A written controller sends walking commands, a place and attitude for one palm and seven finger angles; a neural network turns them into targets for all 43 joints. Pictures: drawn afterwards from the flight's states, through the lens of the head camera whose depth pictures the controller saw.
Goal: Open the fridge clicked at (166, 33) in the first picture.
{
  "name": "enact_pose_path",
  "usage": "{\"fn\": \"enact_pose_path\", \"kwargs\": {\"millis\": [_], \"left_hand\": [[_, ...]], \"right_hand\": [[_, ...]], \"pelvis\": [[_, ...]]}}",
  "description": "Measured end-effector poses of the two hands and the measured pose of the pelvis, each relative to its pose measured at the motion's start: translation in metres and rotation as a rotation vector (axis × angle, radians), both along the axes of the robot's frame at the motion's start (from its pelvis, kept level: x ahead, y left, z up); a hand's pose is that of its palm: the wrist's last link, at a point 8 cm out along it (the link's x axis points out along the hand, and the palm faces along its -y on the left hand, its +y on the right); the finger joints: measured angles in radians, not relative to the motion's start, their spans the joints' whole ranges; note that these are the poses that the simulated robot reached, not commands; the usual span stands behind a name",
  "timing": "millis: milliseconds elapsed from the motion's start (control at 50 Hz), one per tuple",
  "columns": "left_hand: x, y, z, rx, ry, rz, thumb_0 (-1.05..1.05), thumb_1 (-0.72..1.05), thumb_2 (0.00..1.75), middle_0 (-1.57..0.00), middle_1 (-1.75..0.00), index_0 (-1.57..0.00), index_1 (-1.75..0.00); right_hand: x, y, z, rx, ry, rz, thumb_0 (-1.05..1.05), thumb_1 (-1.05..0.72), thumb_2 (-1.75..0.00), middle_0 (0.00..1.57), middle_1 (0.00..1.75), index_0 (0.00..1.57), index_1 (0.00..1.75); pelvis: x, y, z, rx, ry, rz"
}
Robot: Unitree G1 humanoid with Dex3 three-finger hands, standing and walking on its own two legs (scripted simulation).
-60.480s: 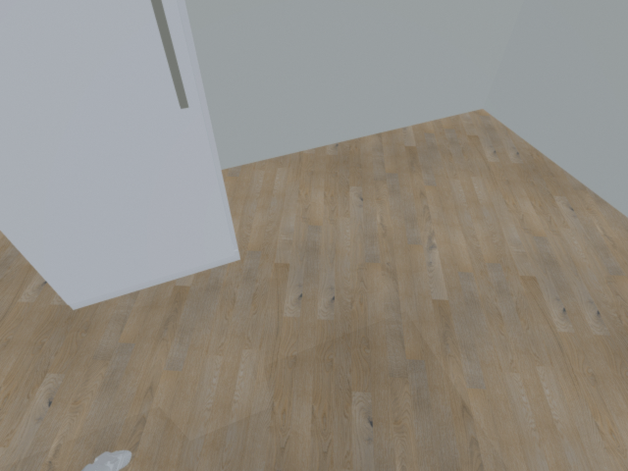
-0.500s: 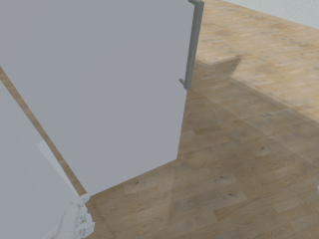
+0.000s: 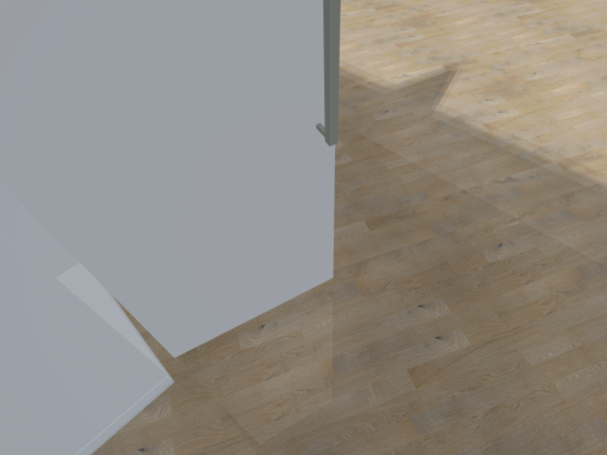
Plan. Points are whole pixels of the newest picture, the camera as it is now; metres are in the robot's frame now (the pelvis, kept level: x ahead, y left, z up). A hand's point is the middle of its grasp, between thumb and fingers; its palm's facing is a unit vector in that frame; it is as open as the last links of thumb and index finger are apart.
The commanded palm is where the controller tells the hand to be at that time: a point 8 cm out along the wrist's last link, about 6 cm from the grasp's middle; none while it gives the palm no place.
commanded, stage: let the arm hang, fingers relaxed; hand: right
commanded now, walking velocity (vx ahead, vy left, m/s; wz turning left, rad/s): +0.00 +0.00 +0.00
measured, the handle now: (325, 64) +0.71 -0.01 +0.14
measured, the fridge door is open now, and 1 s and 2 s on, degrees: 106 106 106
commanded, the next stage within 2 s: look to check the result in 0.68 s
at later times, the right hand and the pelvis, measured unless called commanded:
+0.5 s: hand out of the picture +0.04 -0.20 -0.18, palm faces -0.02 +0.98 -0.20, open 7.4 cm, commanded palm none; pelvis +0.02 -0.03 +0.00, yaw +2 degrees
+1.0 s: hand out of the picture +0.02 -0.18 -0.18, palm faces -0.02 +0.98 -0.20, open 7.4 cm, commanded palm none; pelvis +0.03 -0.01 +0.00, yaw +2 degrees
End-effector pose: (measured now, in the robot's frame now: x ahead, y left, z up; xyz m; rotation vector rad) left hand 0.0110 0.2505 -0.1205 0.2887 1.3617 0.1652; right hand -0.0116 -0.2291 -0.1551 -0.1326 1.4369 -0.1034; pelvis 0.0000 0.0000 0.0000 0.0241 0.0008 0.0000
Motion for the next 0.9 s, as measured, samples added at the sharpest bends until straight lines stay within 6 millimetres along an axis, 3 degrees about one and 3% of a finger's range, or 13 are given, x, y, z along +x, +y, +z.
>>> {"fn": "enact_pose_path", "kwargs": {"millis": [80, 140, 220, 320, 480, 600, 720, 900], "left_hand": [[-0.018, -0.015, -0.006, -0.024, 0.06, 0.037, 0.01, 0.9, 0.9, -0.2, -0.3, -0.21, -0.3], [-0.022, -0.028, -0.011, -0.05, 0.075, 0.057, 0.01, 0.9, 0.9, -0.2, -0.3, -0.2, -0.3], [-0.02, -0.045, -0.019, -0.085, 0.068, 0.076, 0.01, 0.9, 0.9, -0.2, -0.3, -0.21, -0.3], [-0.013, -0.059, -0.025, -0.112, 0.048, 0.091, 0.01, 0.91, 0.9, -0.2, -0.3, -0.21, -0.3], [-0.009, -0.06, -0.027, -0.106, 0.029, 0.118, 0.01, 0.91, 0.9, -0.2, -0.3, -0.21, -0.3], [-0.01, -0.057, -0.026, -0.097, 0.031, 0.133, 0.01, 0.91, 0.9, -0.2, -0.3, -0.21, -0.3], [-0.012, -0.053, -0.026, -0.096, 0.043, 0.139, 0.0, 0.9, 0.9, -0.2, -0.3, -0.2, -0.3], [-0.013, -0.048, -0.026, -0.099, 0.051, 0.136, 0.0, 0.9, 0.9, -0.2, -0.3, -0.2, -0.3]], "right_hand": [[-0.026, -0.014, 0.006, -0.029, 0.091, -0.016, 0.01, -0.95, -0.89, 0.21, 0.3, 0.2, 0.3], [-0.033, -0.023, 0.011, -0.052, 0.124, -0.018, 0.01, -0.93, -0.89, 0.2, 0.3, 0.2, 0.3], [-0.027, -0.03, 0.014, -0.071, 0.122, -0.012, 0.01, -0.92, -0.89, 0.2, 0.3, 0.2, 0.3], [-0.003, -0.03, 0.014, -0.074, 0.07, 0.002, 0.01, -0.91, -0.89, 0.2, 0.3, 0.2, 0.3], [0.043, -0.02, 0.009, -0.049, -0.036, 0.022, 0.0, -0.91, -0.89, 0.2, 0.3, 0.2, 0.3], [0.062, -0.016, 0.009, -0.044, -0.071, 0.027, 0.0, -0.91, -0.89, 0.2, 0.3, 0.2, 0.3], [0.061, -0.015, 0.009, -0.051, -0.065, 0.025, 0.0, -0.91, -0.89, 0.2, 0.3, 0.2, 0.3], [0.04, -0.01, 0.01, -0.051, -0.008, 0.015, 0.0, -0.91, -0.89, 0.2, 0.3, 0.2, 0.3]], "pelvis": [[0.004, -0.007, 0.001, 0.0, -0.002, 0.003], [0.006, -0.012, 0.002, -0.001, -0.004, 0.008], [0.01, -0.017, 0.001, -0.004, -0.009, 0.017], [0.014, -0.023, 0.001, -0.009, -0.013, 0.027], [0.021, -0.026, -0.001, -0.015, -0.018, 0.036], [0.025, -0.024, -0.001, -0.017, -0.021, 0.039], [0.027, -0.021, -0.001, -0.016, -0.024, 0.039], [0.027, -0.016, 0.0, -0.016, -0.027, 0.041]]}}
